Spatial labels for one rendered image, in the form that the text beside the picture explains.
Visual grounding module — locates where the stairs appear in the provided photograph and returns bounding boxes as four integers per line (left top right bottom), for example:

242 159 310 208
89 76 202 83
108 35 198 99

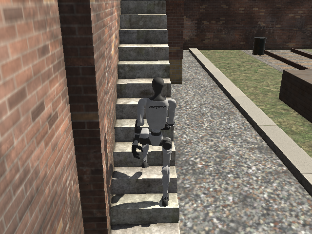
110 0 180 234

